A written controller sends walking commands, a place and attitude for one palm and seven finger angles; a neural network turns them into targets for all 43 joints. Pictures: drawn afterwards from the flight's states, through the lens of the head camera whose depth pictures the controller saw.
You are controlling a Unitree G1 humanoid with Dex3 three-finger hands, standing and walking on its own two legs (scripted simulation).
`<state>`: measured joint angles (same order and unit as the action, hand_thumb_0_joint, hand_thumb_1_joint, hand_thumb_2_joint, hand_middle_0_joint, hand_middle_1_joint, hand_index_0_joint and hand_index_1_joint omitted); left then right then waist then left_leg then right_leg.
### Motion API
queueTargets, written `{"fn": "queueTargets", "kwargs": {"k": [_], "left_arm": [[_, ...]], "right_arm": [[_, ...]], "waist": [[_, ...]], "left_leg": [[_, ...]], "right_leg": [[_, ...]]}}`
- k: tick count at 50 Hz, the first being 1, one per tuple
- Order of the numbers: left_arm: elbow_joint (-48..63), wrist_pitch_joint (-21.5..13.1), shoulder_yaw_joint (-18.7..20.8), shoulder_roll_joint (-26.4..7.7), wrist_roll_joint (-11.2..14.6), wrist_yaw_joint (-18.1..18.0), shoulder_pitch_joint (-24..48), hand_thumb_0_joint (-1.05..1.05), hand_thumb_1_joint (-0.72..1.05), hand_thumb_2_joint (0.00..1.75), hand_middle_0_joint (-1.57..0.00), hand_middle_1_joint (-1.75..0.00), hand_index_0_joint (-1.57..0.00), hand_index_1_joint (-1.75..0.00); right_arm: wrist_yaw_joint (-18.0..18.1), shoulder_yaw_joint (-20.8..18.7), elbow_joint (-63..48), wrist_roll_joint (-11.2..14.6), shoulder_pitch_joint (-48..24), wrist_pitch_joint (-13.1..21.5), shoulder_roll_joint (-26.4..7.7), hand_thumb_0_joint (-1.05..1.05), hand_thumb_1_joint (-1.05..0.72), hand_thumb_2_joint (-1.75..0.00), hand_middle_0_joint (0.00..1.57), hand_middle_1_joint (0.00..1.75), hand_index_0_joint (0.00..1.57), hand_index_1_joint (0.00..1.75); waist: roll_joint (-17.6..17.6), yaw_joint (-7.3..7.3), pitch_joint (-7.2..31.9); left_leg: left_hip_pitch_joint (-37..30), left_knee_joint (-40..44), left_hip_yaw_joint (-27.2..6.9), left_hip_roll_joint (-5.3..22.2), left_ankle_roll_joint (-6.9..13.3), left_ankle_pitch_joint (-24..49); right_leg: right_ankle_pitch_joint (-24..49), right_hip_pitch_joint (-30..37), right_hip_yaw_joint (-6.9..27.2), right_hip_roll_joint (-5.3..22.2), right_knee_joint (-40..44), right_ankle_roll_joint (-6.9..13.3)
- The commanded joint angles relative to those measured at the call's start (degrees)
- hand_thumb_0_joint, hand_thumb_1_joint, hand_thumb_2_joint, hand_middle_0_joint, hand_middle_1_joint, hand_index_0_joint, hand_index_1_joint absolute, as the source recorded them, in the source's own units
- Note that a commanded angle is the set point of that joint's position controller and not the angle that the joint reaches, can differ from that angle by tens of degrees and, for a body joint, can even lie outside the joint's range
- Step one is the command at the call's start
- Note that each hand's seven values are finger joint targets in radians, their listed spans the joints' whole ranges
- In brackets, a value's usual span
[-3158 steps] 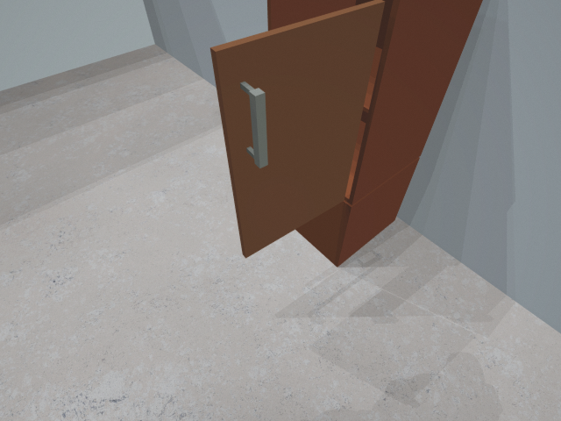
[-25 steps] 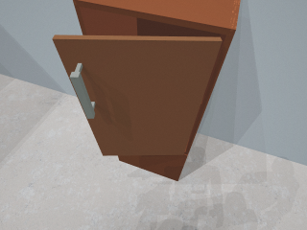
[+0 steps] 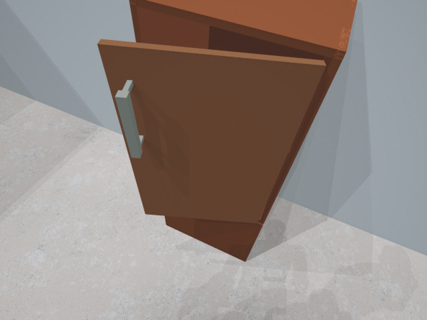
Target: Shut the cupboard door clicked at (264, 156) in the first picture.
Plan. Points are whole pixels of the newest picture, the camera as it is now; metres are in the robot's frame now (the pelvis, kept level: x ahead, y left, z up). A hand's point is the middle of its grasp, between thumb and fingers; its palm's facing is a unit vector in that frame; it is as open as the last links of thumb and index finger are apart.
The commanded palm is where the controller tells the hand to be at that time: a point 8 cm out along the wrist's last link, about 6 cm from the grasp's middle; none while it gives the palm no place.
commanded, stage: come to a stop and stand still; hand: left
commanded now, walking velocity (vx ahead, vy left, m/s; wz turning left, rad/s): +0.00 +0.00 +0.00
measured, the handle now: (133, 121) +0.44 +0.22 +0.11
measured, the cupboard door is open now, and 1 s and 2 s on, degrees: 21 21 21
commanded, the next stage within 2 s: look again from close up in 0.56 s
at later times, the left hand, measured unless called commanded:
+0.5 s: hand out of the picture +0.05 +0.23 -0.16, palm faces -0.05 -0.97 -0.24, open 7.4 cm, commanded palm none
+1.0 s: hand out of the picture +0.05 +0.20 -0.16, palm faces -0.03 -0.98 -0.20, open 7.3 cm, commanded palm none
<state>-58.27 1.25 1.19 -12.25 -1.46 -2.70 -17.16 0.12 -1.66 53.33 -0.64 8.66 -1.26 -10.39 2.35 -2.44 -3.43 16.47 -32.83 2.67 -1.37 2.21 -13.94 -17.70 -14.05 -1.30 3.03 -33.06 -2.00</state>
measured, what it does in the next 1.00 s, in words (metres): steps on the spot: right foot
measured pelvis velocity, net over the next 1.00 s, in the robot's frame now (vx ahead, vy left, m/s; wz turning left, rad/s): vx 0.04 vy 0.03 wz -0.04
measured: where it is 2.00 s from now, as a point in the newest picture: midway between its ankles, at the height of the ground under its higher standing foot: outside the picture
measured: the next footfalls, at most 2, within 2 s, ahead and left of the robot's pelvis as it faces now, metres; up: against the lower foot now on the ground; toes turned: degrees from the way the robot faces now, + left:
right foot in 0.24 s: +0.07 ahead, -0.08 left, +0.00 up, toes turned -1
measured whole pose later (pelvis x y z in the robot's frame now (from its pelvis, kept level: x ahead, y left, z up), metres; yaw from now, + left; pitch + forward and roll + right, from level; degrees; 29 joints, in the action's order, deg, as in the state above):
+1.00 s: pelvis +0.04 +0.03 +0.01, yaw -2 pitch +0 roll +1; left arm -64.2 0.1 -1.7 -8.3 -0.4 -2.6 -14.9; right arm 2.2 1.5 64.4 -0.9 15.6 1.4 -8.9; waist -0.4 -0.1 -2.5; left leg 8.4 -21.4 5.5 -4.9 5.5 -13.4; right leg -18.0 -7.2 -0.8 0.1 -25.2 0.9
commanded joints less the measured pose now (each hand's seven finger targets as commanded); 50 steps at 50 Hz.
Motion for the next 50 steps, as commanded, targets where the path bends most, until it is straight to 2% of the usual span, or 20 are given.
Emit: {"fn": "queueTargets", "kwargs": {"k": [1,2,3,5,8,9,11,13,14,15,16,17,20,22,26,28,32,35,42,50], "left_arm": [[4.5,-0.8,1.4,-8.2,-0.6,-0.1,-1.4,0.00,0.90,0.90,-0.20,-0.30,-0.20,-0.30],[4.8,-0.4,0.9,-6.6,-0.6,0.1,-2.0,0.00,0.90,0.90,-0.20,-0.30,-0.20,-0.30],[4.5,-0.3,0.6,-5.8,-0.7,0.3,-2.7,0.00,0.90,0.90,-0.20,-0.30,-0.20,-0.30],[3.4,-0.4,0.0,-4.1,-0.3,0.5,-3.4,0.00,0.90,0.90,-0.20,-0.30,-0.20,-0.30],[2.9,-0.8,-0.1,-3.4,0.0,0.7,-3.6,0.00,0.90,0.90,-0.20,-0.30,-0.20,-0.30],[2.7,-1.1,-0.2,-3.2,0.1,0.5,-4.0,0.00,0.90,0.90,-0.20,-0.30,-0.20,-0.30],[2.4,-1.5,-0.4,-3.5,0.0,0.4,-4.4,0.00,0.90,0.90,-0.20,-0.30,-0.20,-0.30],[2.5,-2.2,-0.7,-4.7,0.1,0.4,-3.0,0.00,0.90,0.90,-0.20,-0.30,-0.20,-0.30],[2.5,-2.4,-0.9,-4.8,0.3,0.4,-1.5,0.00,0.90,0.90,-0.20,-0.30,-0.20,-0.30],[2.5,-2.5,-0.8,-4.3,0.4,0.3,-0.3,0.00,0.90,0.90,-0.20,-0.30,-0.20,-0.30],[2.4,-2.3,-1.0,-3.8,0.5,0.2,-0.3,0.00,0.90,0.90,-0.20,-0.30,-0.20,-0.30],[2.6,-2.3,-0.9,-4.1,0.5,0.1,-0.1,0.00,0.90,0.90,-0.20,-0.30,-0.20,-0.30],[1.7,-1.5,-0.8,-4.2,0.7,0.0,-1.3,0.00,0.90,0.90,-0.20,-0.30,-0.20,-0.30],[1.0,-1.2,-0.7,-4.2,0.6,0.0,-1.5,0.00,0.90,0.90,-0.20,-0.30,-0.20,-0.30],[-0.4,-0.7,-0.9,-3.4,0.7,0.2,-1.1,0.00,0.90,0.90,-0.20,-0.30,-0.20,-0.30],[-0.8,-1.0,-1.0,-3.3,0.6,0.1,-0.5,0.00,0.90,0.90,-0.20,-0.30,-0.20,-0.30],[-1.7,-1.2,-1.1,-2.8,0.7,0.2,0.1,0.00,0.90,0.90,-0.20,-0.30,-0.20,-0.30],[-2.5,-1.5,-1.3,-2.5,0.9,0.2,0.0,0.00,0.90,0.90,-0.20,-0.30,-0.20,-0.30],[-3.8,-1.8,-1.5,-2.1,1.0,0.0,-0.4,0.00,0.90,0.90,-0.20,-0.30,-0.20,-0.30],[-5.0,-2.0,-1.9,-1.2,1.0,-0.1,-1.7,0.00,0.90,0.90,-0.20,-0.30,-0.20,-0.30]], "right_arm": [[-0.1,-1.2,-6.4,-1.0,3.7,0.8,-8.2,0.00,-0.90,-0.90,0.20,0.30,0.20,0.30],[-0.1,-1.1,-6.8,-1.0,4.0,0.9,-8.9,0.00,-0.90,-0.90,0.20,0.30,0.20,0.30],[0.2,-1.2,-7.2,-0.7,4.2,1.0,-9.3,0.00,-0.90,-0.90,0.20,0.30,0.20,0.30],[0.5,-1.1,-7.1,-0.7,4.6,1.2,-9.4,0.00,-0.90,-0.90,0.20,0.30,0.20,0.30],[0.8,-0.6,-6.7,-0.6,4.3,1.8,-8.6,0.00,-0.90,-0.90,0.20,0.30,0.20,0.30],[0.9,-0.5,-6.4,-0.5,4.4,2.0,-8.4,0.00,-0.90,-0.90,0.20,0.30,0.20,0.30],[0.9,-0.3,-5.9,-0.2,4.6,2.2,-7.4,0.00,-0.90,-0.90,0.20,0.30,0.20,0.30],[0.8,0.3,-4.8,0.0,5.5,2.5,-6.4,0.00,-0.90,-0.90,0.20,0.30,0.20,0.30],[0.7,0.3,-3.9,-0.2,6.9,2.5,-6.5,0.00,-0.90,-0.90,0.20,0.30,0.20,0.30],[0.8,0.2,-3.0,-0.3,8.0,2.7,-7.1,0.00,-0.90,-0.90,0.20,0.30,0.20,0.30],[0.9,0.3,-2.1,-0.4,8.7,2.9,-7.5,0.00,-0.90,-0.90,0.20,0.30,0.20,0.30],[1.0,0.5,-1.4,-0.4,9.0,3.2,-7.3,0.00,-0.90,-0.90,0.20,0.30,0.20,0.30],[1.4,0.9,0.5,-0.4,9.0,3.5,-7.6,0.00,-0.90,-0.90,0.20,0.30,0.20,0.30],[1.7,1.2,1.5,-0.3,9.0,3.4,-7.2,0.00,-0.90,-0.90,0.20,0.30,0.20,0.30],[2.0,1.3,3.2,-0.3,9.9,3.3,-6.8,0.00,-0.90,-0.90,0.20,0.30,0.20,0.30],[2.1,1.5,4.1,-0.3,10.1,3.4,-6.4,0.00,-0.90,-0.90,0.20,0.30,0.20,0.30],[2.1,1.6,5.8,-0.3,10.8,3.6,-5.5,0.00,-0.90,-0.90,0.20,0.30,0.20,0.30],[2.1,1.7,6.9,-0.2,11.4,3.7,-5.3,0.00,-0.90,-0.90,0.20,0.30,0.20,0.30],[2.4,2.0,9.0,0.0,12.0,3.8,-4.2,0.00,-0.90,-0.90,0.20,0.30,0.20,0.30],[2.4,2.1,10.1,0.1,11.0,3.5,-3.8,0.00,-0.90,-0.90,0.20,0.30,0.20,0.30]], "waist": [[-19.5,3.25,0.3],[-22.1,2.38,-0.2],[-18.5,2.24,-0.3],[-10.2,1.77,0.2],[-5.3,0.63,0.6],[-4.2,0.49,1.6],[-0.3,0.32,1.9],[0.8,1.82,2.5],[4.9,3.02,2.3],[7.8,3.38,2.2],[7.1,3.38,2.4],[4.4,3.27,2.6],[-4.2,2.31,2.9],[-6.9,1.82,2.1],[-5.7,1.83,1.1],[-3.8,1.86,1.7],[-2.6,1.98,1.1],[-2.0,2.36,2.4],[-2.4,2.42,2.2],[-1.0,2.54,-0.4]], "left_leg": [[5.0,11.6,-11.3,7.5,0.4,-14.7],[5.3,16.6,-16.2,9.8,1.8,-14.0],[3.9,18.5,-17.6,11.4,2.9,-11.3],[2.0,18.0,-17.2,12.4,4.4,-5.2],[2.7,17.3,-14.8,12.3,5.6,0.4],[1.6,16.6,-14.3,12.0,5.6,1.6],[2.4,15.2,-12.7,10.2,4.1,-2.6],[-0.3,14.1,-10.1,7.1,1.8,-1.5],[-2.8,14.0,-9.7,6.4,1.2,-0.4],[-4.3,13.5,-9.3,6.7,1.3,2.3],[-5.8,14.2,-9.1,7.0,1.4,3.2],[-5.6,15.1,-9.8,7.5,1.4,6.5],[-7.2,17.7,-11.4,8.8,0.5,8.3],[-7.7,18.2,-12.0,9.2,0.7,9.7],[-8.1,19.0,-12.2,9.6,0.3,9.4],[-7.9,17.7,-11.2,9.2,1.0,12.4],[-7.3,16.8,-9.9,8.4,1.6,12.4],[-8.5,16.2,-8.8,7.8,1.4,12.8],[-10.3,14.3,-7.4,7.7,1.8,19.8],[-10.2,14.8,-6.7,7.4,1.6,15.2]], "right_leg": [[-10.6,-5.7,0.8,0.5,-1.3,5.2],[-9.2,-5.8,-1.7,-2.4,-6.2,4.1],[-9.7,-7.0,-1.7,-2.9,-9.5,3.6],[-8.7,-7.7,-0.2,-2.0,-12.0,3.3],[-6.5,-4.8,0.8,-0.7,-8.7,3.3],[-5.3,-3.5,1.3,-0.5,-5.4,3.4],[-1.0,0.2,3.8,0.3,4.1,4.2],[0.2,-0.9,8.5,3.4,8.8,6.2],[0.6,-3.0,9.3,3.2,8.1,6.6],[2.4,-3.3,8.5,2.9,7.8,6.4],[2.7,-3.4,7.9,2.7,7.6,6.0],[4.4,-2.1,6.8,2.1,6.5,5.7],[1.3,-1.9,5.1,1.0,4.6,4.7],[0.0,-2.0,4.2,0.6,4.4,4.4],[0.0,-2.0,4.0,0.6,5.0,4.3],[2.4,-0.1,4.8,1.3,6.7,4.6],[5.0,1.8,5.2,2.2,8.7,4.7],[7.0,2.8,6.0,2.6,9.4,4.9],[10.7,3.9,5.6,2.7,10.0,4.7],[11.5,2.9,6.4,3.2,11.7,4.8]]}}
